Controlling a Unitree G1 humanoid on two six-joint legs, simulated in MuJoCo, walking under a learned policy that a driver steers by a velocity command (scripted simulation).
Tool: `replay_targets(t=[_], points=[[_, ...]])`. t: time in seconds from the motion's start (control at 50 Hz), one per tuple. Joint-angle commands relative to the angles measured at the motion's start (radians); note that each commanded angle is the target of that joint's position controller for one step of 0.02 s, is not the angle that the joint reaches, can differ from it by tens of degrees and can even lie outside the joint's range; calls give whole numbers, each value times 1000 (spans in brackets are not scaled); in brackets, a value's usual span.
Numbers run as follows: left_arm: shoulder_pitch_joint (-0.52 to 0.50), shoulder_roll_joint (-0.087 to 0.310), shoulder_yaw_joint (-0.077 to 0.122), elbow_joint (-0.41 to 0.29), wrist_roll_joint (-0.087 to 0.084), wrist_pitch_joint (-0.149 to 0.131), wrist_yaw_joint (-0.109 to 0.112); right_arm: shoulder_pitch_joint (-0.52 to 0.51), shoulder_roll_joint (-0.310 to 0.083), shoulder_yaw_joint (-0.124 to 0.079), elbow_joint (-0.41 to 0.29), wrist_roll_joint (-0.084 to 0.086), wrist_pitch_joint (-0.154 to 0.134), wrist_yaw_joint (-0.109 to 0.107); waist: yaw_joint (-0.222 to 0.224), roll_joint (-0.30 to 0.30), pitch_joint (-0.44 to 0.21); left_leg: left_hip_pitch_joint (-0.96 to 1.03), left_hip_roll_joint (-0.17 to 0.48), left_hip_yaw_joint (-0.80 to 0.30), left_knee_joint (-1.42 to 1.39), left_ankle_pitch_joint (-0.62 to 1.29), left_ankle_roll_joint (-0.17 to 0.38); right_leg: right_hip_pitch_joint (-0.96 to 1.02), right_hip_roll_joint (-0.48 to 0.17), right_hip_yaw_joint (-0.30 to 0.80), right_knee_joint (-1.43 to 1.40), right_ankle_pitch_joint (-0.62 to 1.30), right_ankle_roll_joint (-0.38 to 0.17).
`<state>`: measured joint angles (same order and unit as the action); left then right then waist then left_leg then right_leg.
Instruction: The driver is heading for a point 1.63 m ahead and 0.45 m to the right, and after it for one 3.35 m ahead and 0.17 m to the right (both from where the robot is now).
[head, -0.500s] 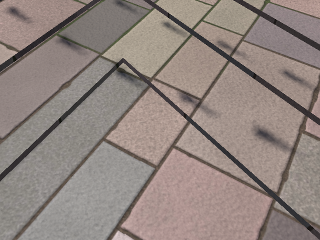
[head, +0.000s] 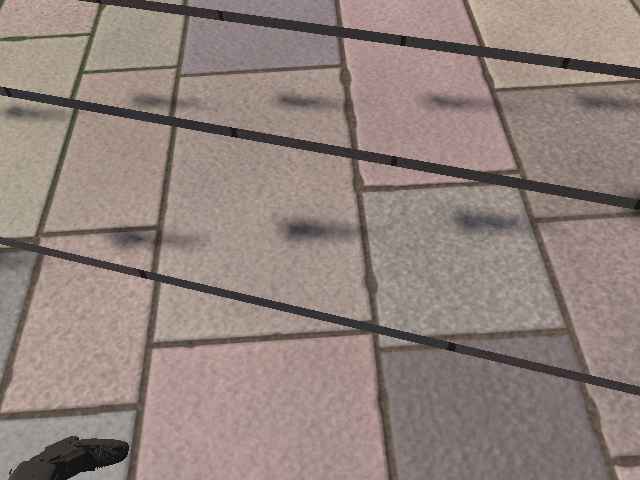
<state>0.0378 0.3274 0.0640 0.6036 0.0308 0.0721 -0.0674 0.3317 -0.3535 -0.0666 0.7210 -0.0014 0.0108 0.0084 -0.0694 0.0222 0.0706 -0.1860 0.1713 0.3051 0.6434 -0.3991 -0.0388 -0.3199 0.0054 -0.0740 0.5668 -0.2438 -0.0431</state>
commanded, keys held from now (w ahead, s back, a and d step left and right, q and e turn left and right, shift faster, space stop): shift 0.24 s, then w+shift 0.54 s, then w+e+shift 0.22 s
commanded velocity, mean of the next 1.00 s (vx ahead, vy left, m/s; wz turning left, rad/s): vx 0.55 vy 0.00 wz -0.24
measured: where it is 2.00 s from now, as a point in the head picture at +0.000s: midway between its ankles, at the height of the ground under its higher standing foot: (447, 176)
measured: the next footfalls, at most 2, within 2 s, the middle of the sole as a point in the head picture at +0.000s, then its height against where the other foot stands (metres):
left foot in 0.64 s outside the picture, level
right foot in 1.12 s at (363, 384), level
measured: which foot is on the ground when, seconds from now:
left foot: up 0.00-0.62, down 0.64-1.00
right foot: down 0.00-0.64, up 0.66-1.00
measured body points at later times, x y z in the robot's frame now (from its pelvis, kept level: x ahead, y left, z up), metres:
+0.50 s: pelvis +0.10 -0.01 +0.02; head +0.10 -0.01 +0.47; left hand +0.15 +0.26 -0.11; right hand +0.21 -0.30 -0.08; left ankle +0.15 +0.11 -0.69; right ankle +0.03 -0.09 -0.73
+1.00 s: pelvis +0.40 +0.02 +0.00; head +0.44 +0.03 +0.44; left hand +0.65 +0.21 -0.11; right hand +0.28 -0.22 -0.13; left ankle +0.22 +0.12 -0.73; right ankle +0.60 -0.12 -0.67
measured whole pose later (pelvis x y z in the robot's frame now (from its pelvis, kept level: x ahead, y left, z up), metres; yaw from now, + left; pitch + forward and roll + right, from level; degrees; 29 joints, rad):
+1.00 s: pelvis +0.40 +0.02 +0.00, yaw -12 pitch +3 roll +0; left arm 0.06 0.29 0.01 0.77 0.03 -0.04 -0.08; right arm 0.52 -0.24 -0.02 0.92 -0.02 -0.12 0.01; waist -0.05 -0.03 0.01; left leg 0.25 -0.07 0.15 0.05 -0.35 0.05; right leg -0.80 -0.02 -0.07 0.77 0.05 -0.11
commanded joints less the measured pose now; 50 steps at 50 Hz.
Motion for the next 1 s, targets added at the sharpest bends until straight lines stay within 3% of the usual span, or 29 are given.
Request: replay_targets(t=[0.02,0.04,0.06,0.08,0.12,0.18,0.24,0.26,0.3,0.32,0.4,0.54,0.58,0.6,0.62,0.64,0.66,0.68,0.7,0.72,0.76,0.78,0.84,0.88,0.96,1.0], points=[[260,313,83,-22,-24,-26,49,-2,-31,6,-142,-40,19,-4,138,-301,-241,-475,-108,-145,501,-285,-32,430,-454,612,-241,500,-244],[284,231,66,-7,-40,-27,51,-62,-92,-11,-126,-41,33,-14,176,-148,-228,-467,-69,-246,563,-228,-28,432,-405,483,-207,607,-261],[224,172,38,1,-36,-30,60,-78,-73,-8,-119,-15,32,-13,136,-161,-156,-451,-69,-270,553,-145,-17,362,-337,386,-207,649,-239],[151,127,22,4,-30,-32,67,-58,-71,-7,-93,-7,27,-13,90,-139,-109,-412,-52,-289,493,-54,-12,307,-260,304,-224,626,-190],[88,94,3,7,-30,-42,78,6,-92,-13,-47,-22,33,-9,48,-155,-116,-326,-75,-273,475,32,-7,263,-195,230,-231,699,-159],[104,85,-6,37,-22,-63,74,26,-59,-7,-19,-13,45,-3,38,-108,-137,-279,-103,-283,429,69,1,243,-192,215,-244,716,-158],[131,67,-17,71,-17,-71,75,-10,-29,0,-13,-13,55,-5,53,-119,-112,-270,-112,-296,326,78,7,234,-195,235,-270,611,-165],[185,83,-10,95,-16,-71,73,-16,-32,0,-13,-25,51,0,73,-133,-126,-285,-118,-284,307,72,11,253,-195,273,-317,358,-180],[237,92,-7,127,-9,-74,61,-88,-44,-6,-25,-39,42,18,107,-156,-71,-373,-109,-292,241,92,26,265,-214,392,-434,-237,-194],[245,98,-4,135,-6,-78,56,-133,-51,-10,-36,-36,36,25,115,-159,-31,-419,-106,-296,210,107,30,271,-231,440,-471,-342,-196],[302,108,5,175,-12,-113,59,-203,-25,-6,-45,-32,-4,33,127,-90,-6,-478,-98,-305,117,145,37,331,-256,460,-501,-339,-206],[327,129,17,214,-16,-147,52,-289,-9,2,-86,-17,-38,36,130,-100,33,-326,-114,-271,-57,145,66,217,-246,387,-495,-285,-199],[314,139,20,220,-20,-149,49,-261,-9,4,-89,-17,-45,33,103,-89,36,-197,-129,-243,-123,164,90,147,-246,358,-480,-266,-191],[300,140,19,222,-21,-150,47,-208,-13,2,-74,-21,-51,27,70,-69,27,-80,-147,-225,-167,171,103,89,-225,323,-437,-223,-180],[289,127,13,224,-17,-155,46,-87,-38,-9,-37,-26,-61,15,10,-32,-16,125,-164,-227,-193,140,119,-10,-181,260,-307,-80,-161],[250,82,-4,207,-8,-163,45,146,-114,-36,27,-40,-72,-4,-106,96,-127,402,-65,-383,-244,-20,157,-169,-88,155,32,84,-128],[207,-14,-31,140,-18,-175,46,291,-248,-64,48,-57,-80,-10,-146,347,-209,571,205,-868,-444,-460,229,-453,60,53,427,-204,-75],[183,51,-17,145,-2,-170,52,195,-179,-45,32,-52,-79,-7,-84,153,-128,463,227,-1043,-480,-524,250,-582,65,181,602,-186,-89],[175,63,-12,148,7,-168,44,98,-127,-30,15,-37,-75,-3,-21,62,-64,388,195,-890,-434,-416,230,-616,-5,202,649,-89,-94],[202,69,-13,164,8,-169,30,58,-85,-19,10,-29,-80,4,15,23,-74,319,137,-779,-443,-315,212,-555,-44,187,625,-22,-82],[221,56,-19,180,25,-149,11,24,-52,-3,16,-20,-92,5,64,53,-41,195,64,-649,-515,-213,190,-484,-94,143,582,27,-42],[201,41,-24,174,28,-138,4,37,-47,0,30,-16,-101,6,66,68,-17,160,43,-609,-541,-154,195,-489,-102,123,590,61,-27],[87,19,-31,145,-3,-123,-2,104,-39,-1,73,-18,-121,12,39,28,65,132,19,-439,-595,72,169,-569,-60,158,555,161,-17],[13,19,-33,122,-13,-124,-2,121,-24,6,92,-19,-129,14,34,25,92,114,-7,-319,-616,268,140,-553,-31,133,453,231,-18],[-99,-29,-63,83,-3,-127,-18,158,2,25,137,-10,-148,-2,31,22,92,117,-19,-151,-655,716,85,-375,-17,-45,208,344,-60],[-87,-27,-70,85,-8,-123,-10,165,-26,26,155,-16,-150,-17,52,49,48,230,1,-102,-577,1204,57,-290,40,-114,166,315,-100]])
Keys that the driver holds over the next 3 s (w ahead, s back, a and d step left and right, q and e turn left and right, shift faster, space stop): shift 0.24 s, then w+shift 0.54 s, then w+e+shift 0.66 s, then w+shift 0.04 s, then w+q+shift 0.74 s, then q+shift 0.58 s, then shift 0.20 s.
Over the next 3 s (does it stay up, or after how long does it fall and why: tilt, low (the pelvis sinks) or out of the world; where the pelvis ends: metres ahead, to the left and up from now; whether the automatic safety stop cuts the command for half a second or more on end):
stays up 1.79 -0.51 0.11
